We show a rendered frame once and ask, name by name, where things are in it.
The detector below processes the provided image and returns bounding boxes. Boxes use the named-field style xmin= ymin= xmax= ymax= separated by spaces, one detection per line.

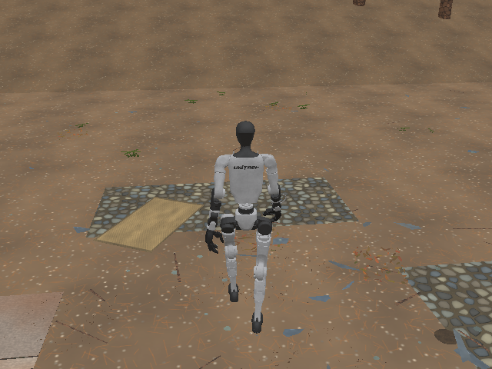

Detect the robot right upper arm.
xmin=261 ymin=154 xmax=279 ymax=194

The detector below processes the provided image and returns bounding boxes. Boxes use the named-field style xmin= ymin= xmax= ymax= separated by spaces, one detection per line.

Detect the robot left hand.
xmin=205 ymin=229 xmax=224 ymax=254

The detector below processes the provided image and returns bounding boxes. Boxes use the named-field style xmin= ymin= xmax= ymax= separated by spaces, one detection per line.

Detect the humanoid robot torso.
xmin=228 ymin=151 xmax=264 ymax=231

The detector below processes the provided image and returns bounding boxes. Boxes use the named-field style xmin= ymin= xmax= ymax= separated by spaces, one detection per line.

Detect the right robot forearm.
xmin=271 ymin=184 xmax=281 ymax=211

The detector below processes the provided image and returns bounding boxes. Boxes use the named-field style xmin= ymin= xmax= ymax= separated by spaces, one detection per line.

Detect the robot right shin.
xmin=254 ymin=267 xmax=267 ymax=322

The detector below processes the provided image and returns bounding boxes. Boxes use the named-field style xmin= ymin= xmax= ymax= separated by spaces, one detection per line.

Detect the robot left upper arm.
xmin=214 ymin=155 xmax=230 ymax=199

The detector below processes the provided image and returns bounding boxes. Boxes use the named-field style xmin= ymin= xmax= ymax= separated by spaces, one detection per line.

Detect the left robot forearm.
xmin=207 ymin=188 xmax=221 ymax=231

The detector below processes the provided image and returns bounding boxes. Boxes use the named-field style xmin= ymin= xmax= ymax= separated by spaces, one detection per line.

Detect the robot right hand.
xmin=263 ymin=207 xmax=281 ymax=223

